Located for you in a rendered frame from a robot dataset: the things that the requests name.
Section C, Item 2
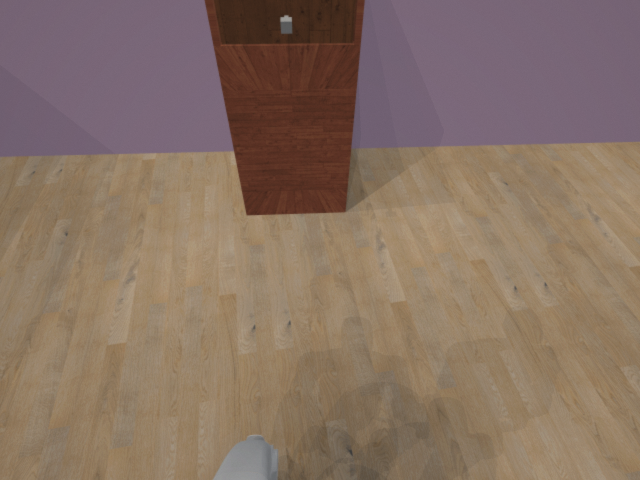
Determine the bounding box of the handle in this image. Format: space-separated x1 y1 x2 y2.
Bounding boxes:
280 15 292 34

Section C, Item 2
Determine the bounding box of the drawer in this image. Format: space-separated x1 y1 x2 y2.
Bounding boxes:
214 0 356 44

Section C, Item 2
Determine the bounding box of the cabinet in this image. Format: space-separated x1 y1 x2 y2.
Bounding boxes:
205 0 365 215

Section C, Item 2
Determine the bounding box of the robot left thigh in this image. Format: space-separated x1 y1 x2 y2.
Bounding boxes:
213 440 278 480

